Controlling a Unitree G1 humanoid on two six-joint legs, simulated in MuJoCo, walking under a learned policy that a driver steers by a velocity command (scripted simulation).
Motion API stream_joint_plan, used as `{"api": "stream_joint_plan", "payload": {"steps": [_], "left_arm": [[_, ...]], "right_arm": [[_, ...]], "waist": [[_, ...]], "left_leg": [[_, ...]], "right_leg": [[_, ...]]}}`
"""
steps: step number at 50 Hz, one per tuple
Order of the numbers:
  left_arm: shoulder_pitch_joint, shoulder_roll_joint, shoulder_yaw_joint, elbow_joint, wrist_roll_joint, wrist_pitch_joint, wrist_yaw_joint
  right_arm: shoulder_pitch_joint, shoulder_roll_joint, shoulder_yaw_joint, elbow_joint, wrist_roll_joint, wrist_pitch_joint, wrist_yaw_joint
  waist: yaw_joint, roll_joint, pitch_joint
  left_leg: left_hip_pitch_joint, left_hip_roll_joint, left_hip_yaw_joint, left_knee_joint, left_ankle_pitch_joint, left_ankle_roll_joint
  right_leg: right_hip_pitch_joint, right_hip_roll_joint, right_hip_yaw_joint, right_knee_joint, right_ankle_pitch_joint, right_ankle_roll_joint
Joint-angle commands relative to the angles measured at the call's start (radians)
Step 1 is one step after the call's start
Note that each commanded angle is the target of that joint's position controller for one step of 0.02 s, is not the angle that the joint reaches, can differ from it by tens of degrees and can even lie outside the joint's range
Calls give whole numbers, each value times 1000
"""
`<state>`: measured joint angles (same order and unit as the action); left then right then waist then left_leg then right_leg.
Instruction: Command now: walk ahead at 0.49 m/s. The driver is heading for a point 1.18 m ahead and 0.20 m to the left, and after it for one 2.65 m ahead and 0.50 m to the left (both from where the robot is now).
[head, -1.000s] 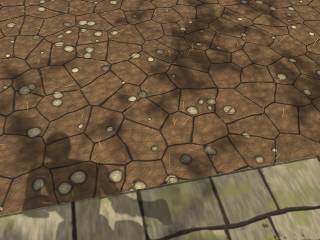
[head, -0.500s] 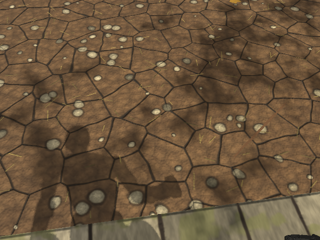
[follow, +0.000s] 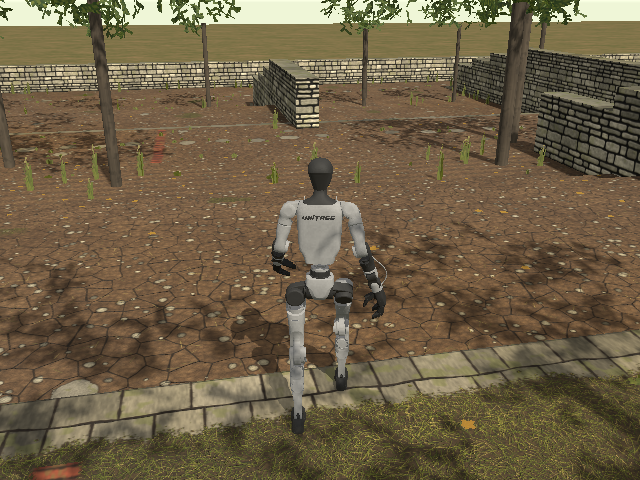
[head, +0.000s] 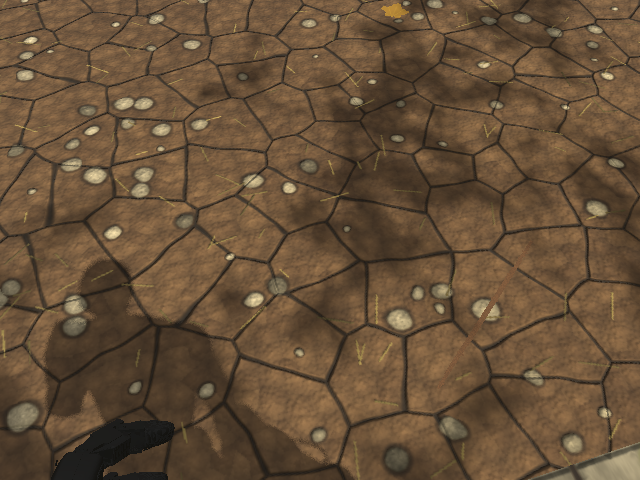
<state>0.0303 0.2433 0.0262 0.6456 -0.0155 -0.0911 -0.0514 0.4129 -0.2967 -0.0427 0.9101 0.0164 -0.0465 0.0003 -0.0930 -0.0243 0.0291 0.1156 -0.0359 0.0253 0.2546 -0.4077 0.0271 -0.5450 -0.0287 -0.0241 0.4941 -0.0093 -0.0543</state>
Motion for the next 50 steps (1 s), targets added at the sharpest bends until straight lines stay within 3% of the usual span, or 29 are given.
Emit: {"api": "stream_joint_plan", "payload": {"steps": [1, 2, 3, 4, 5, 6, 7, 9, 11, 14, 17, 21, 23, 25, 26, 27, 28, 29, 30, 31, 32, 33, 34, 36, 38, 44, 47, 50], "left_arm": [[285, 211, 83, 11, 5, -10, 17], [413, 316, 105, 30, 30, -6, 27], [438, 259, 91, 48, 15, -2, 24], [374, 198, 70, 42, 7, 1, 26], [304, 172, 61, 35, 7, 4, 30], [246, 153, 53, 37, 12, 3, 26], [208, 126, 46, 34, 20, -4, 23], [185, 127, 48, 43, 19, -16, 19], [190, 146, 53, 65, 15, -27, 20], [225, 168, 58, 95, 15, -23, 33], [265, 189, 61, 120, 7, -13, 43], [336, 211, 68, 168, -4, 4, 47], [341, 218, 73, 184, -8, 16, 52], [327, 230, 77, 191, -8, 28, 58], [305, 232, 76, 190, -7, 35, 60], [309, 203, 65, 188, 1, 39, 62], [336, 144, 38, 163, 29, 38, 65], [463, 40, 11, 157, 12, 15, 54], [386, 158, 34, 170, -9, -4, 47], [292, 197, 46, 141, -29, -16, 43], [245, 185, 43, 132, -21, -19, 48], [222, 177, 47, 130, -4, -16, 52], [242, 165, 48, 134, 0, -7, 51], [269, 130, 43, 145, 2, 13, 53], [225, 117, 40, 129, 10, 25, 57], [33, 82, 26, 80, 10, 10, 43], [-57, 80, 21, 52, 2, 2, 28], [-104, 92, 23, 25, -2, -6, 9]], "right_arm": [[-36, -168, -32, -61, -9, 4, -12], [60, -59, 2, -97, -26, -13, -7], [87, -41, 13, -75, -11, -36, 3], [-13, -148, -16, -101, 17, -54, 11], [-103, -152, -17, -130, 31, -64, 14], [-141, -133, -15, -138, 19, -63, 12], [-136, -128, -22, -132, 4, -54, 9], [-82, -86, -16, -114, -1, -30, 7], [-102, -69, -13, -124, -7, -15, 1], [-216, -60, -9, -161, -16, -17, 2], [-327, -37, 0, -187, -13, -32, 13], [-433, -48, 0, -228, -2, -41, 32], [-447, -64, -5, -243, -2, -45, 43], [-399, -87, -14, -235, -3, -49, 47], [-312, -109, -28, -212, -4, -50, 44], [-156, -157, -54, -165, -7, -49, 35], [16, -236, -74, -137, -15, -43, 23], [32, -284, -81, -120, -17, -40, 31], [9, -177, -55, -136, -3, -42, 33], [-59, -143, -43, -147, -5, -44, 30], [-125, -131, -38, -158, -12, -44, 30], [-168, -105, -32, -163, -19, -45, 32], [-187, -88, -26, -165, -29, -49, 31], [-184, -89, -28, -154, -22, -59, 32], [-166, -111, -35, -136, -17, -65, 25], [-91, -136, -38, -91, -8, -48, 4], [-31, -146, -41, -58, -3, -36, 1], [-7, -153, -46, -33, 2, -19, -4]], "waist": [[221, 103, -215], [200, -99, -395], [196, -229, -498], [209, -142, -333], [187, -82, -200], [150, -10, -106], [115, -17, -69], [74, -46, -59], [61, -40, -28], [89, -28, 9], [132, -24, 27], [168, -27, 46], [156, -34, 43], [121, -51, 12], [67, -53, -40], [0, -31, -145], [-46, 113, -305], [36, 376, -397], [-12, 233, -336], [-3, 175, -202], [27, 89, -132], [51, 75, -80], [80, 101, -76], [102, 106, -71], [101, 88, -37], [41, 78, 15], [8, 75, 40], [11, 83, 51]], "left_leg": [[-142, 210, -48, 441, 939, 88], [-527, 76, -10, 836, 494, 28], [-739, -36, -122, 1047, -146, 4], [-844, 35, -164, 1109, -121, 16], [-856, 87, -126, 1077, -35, 24], [-829, 127, -103, 1002, 36, 18], [-774, 160, -106, 938, 87, 12], [-695, 176, -99, 893, 131, -9], [-713, 185, -90, 827, 172, -32], [-770, 188, -81, 639, 342, -54], [-722, 153, -46, 429, 500, -49], [-738, 128, -50, 308, 501, -28], [-745, 121, -57, 271, 429, -1], [-665, 96, -35, 252, 349, 26], [-537, 64, -2, 227, 338, 48], [-309, 56, 6, 235, 354, 79], [-11, 253, -223, 265, 387, 142], [261, 420, -703, 117, 127, 297], [224, 399, -721, 49, -12, 263], [104, 372, -575, 33, 23, 223], [-27, 337, -474, 15, 133, 205], [-129, 304, -399, -12, 235, 201], [-191, 281, -349, -37, 301, 196], [-245, 262, -281, -82, 378, 210], [-264, 260, -228, -115, 437, 221], [-231, 208, -97, -143, 456, 175], [-163, 235, -96, -126, 439, 175], [-55, 284, -110, -72, 501, 164]], "right_leg": [[476, -6, 12, 11, -7, -93], [908, -280, 415, 39, -59, -227], [1022, -390, 777, -132, -199, -314], [907, -348, 665, -171, -279, -256], [747, -305, 509, -196, -237, -220], [592, -259, 407, -236, -147, -201], [496, -219, 335, -269, -84, -185], [398, -194, 273, -329, -28, -196], [349, -187, 210, -364, 29, -206], [361, -161, 138, -387, 52, -192], [370, -133, 76, -388, 36, -157], [495, -189, 94, -346, 10, -149], [569, -225, 110, -302, 50, -134], [612, -235, 112, -232, 182, -113], [606, -207, 85, -126, 336, -94], [538, -151, 43, 68, 385, -64], [333, -80, -9, 403, 81, -24], [-52, 103, 50, 694, -558, 29], [-165, 48, 162, 792, -578, 17], [-218, -1, 137, 789, -483, 2], [-186, -52, 107, 745, -389, 5], [-155, -82, 101, 688, -329, 13], [-94, -105, 108, 661, -286, 17], [-55, -114, 97, 615, -256, 34], [-97, -121, 89, 540, -197, 56], [-103, -86, 46, 184, 95, 72], [-102, -62, 31, 85, 116, 63], [-126, -50, 40, 27, 41, 32]]}}
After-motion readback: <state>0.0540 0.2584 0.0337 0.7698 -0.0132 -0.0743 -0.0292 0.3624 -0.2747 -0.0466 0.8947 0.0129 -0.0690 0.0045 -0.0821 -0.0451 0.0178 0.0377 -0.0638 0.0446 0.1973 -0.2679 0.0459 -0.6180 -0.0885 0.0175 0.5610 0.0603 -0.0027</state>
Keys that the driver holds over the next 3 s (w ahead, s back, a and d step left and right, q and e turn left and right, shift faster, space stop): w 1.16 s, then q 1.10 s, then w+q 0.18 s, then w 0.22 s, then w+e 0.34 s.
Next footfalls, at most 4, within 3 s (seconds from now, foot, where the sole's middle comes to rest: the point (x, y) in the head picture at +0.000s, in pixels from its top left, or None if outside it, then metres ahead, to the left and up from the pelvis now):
0.02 right None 0.20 -0.11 -0.76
0.54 left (245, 468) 0.49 0.13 -0.76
1.10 right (343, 325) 0.80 -0.10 -0.76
1.58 left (243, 281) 0.94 0.13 -0.76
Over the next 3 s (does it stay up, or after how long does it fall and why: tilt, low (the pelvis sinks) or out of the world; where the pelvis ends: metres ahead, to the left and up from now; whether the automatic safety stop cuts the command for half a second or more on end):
stays up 1.07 0.18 -0.01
